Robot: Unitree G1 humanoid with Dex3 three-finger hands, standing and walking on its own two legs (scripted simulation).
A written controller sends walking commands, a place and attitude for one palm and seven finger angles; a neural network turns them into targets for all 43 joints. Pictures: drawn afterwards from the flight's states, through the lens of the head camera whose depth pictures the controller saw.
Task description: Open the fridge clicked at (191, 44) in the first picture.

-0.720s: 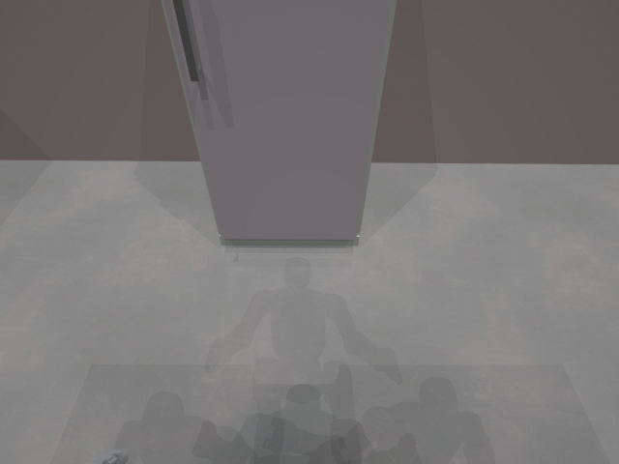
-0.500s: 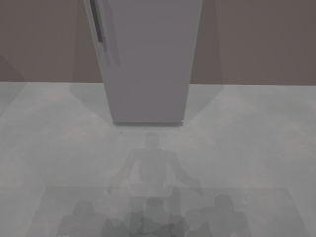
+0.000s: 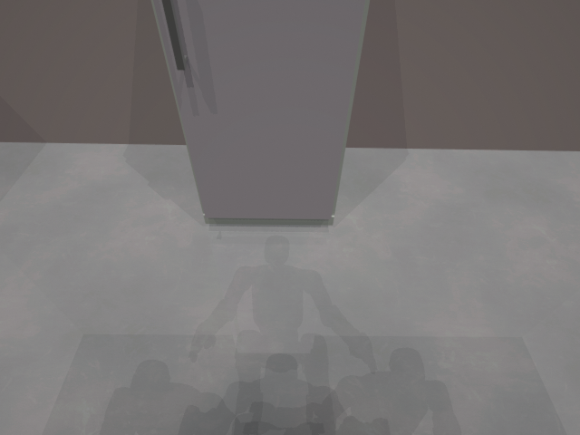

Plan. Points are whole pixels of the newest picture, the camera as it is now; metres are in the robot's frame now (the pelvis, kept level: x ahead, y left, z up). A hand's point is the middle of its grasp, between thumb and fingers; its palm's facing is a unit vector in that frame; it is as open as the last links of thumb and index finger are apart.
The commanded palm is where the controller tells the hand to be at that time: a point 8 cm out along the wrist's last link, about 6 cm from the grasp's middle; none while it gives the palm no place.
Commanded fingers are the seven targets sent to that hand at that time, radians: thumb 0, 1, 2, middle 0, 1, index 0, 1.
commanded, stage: stand and wait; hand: left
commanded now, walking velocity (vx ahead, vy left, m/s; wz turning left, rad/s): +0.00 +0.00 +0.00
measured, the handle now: (171, 4) +1.04 +0.37 +0.17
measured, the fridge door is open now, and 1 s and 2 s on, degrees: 0 0 0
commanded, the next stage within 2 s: look at it before walking up in 0.10 s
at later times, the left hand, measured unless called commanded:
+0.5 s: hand out of the picture +0.08 +0.24 -0.15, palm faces -0.03 -0.94 -0.34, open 7.4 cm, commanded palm none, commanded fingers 0.00 0.90 0.90 -0.20 -0.30 -0.20 -0.30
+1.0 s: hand out of the picture +0.09 +0.24 -0.16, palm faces +0.02 -0.94 -0.33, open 7.4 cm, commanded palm none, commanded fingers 0.00 0.90 0.90 -0.20 -0.30 -0.20 -0.30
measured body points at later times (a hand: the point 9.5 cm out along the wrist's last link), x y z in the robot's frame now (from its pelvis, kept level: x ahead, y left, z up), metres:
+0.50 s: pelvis +0.01 +0.00 +0.00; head +0.02 +0.00 +0.45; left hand +0.09 +0.29 -0.13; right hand +0.09 -0.30 -0.13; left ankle +0.02 +0.13 -0.74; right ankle +0.02 -0.12 -0.74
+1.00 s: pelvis +0.01 +0.00 +0.00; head +0.02 -0.01 +0.45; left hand +0.09 +0.29 -0.13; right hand +0.10 -0.29 -0.14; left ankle +0.02 +0.13 -0.74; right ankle +0.02 -0.12 -0.74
